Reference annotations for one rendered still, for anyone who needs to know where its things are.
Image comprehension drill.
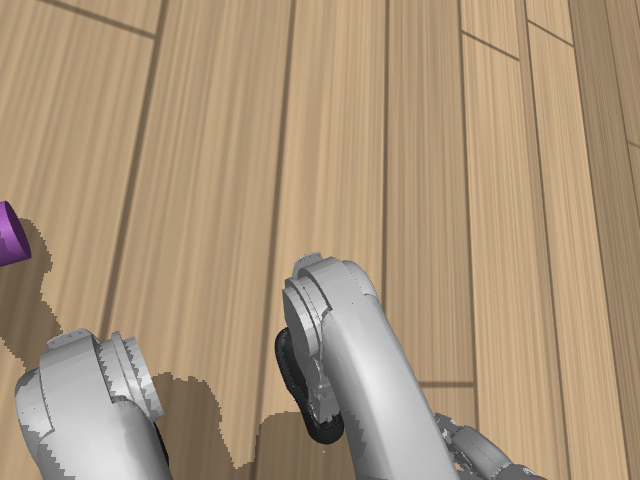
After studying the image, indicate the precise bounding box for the left robot foot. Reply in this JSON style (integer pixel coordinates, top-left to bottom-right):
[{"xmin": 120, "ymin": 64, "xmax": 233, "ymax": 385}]
[{"xmin": 153, "ymin": 422, "xmax": 169, "ymax": 467}]

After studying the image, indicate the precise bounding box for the right robot arm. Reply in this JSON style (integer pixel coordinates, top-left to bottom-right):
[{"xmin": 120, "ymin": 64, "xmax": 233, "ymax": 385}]
[{"xmin": 496, "ymin": 464, "xmax": 547, "ymax": 480}]

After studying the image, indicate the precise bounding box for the can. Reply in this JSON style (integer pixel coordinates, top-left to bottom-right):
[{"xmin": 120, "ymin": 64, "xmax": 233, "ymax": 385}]
[{"xmin": 0, "ymin": 201, "xmax": 32, "ymax": 267}]

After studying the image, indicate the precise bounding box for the right robot hand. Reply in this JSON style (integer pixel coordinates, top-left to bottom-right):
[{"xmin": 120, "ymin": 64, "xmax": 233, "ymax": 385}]
[{"xmin": 434, "ymin": 413, "xmax": 514, "ymax": 480}]

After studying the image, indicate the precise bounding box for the right robot foot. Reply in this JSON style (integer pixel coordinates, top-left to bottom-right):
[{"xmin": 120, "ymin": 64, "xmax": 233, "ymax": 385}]
[{"xmin": 275, "ymin": 327, "xmax": 344, "ymax": 444}]

